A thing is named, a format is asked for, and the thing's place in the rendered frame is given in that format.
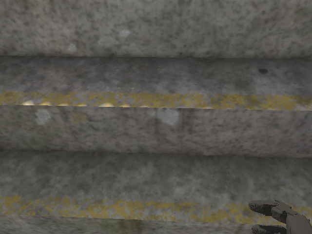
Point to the robot right hand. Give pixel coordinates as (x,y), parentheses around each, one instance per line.
(295,223)

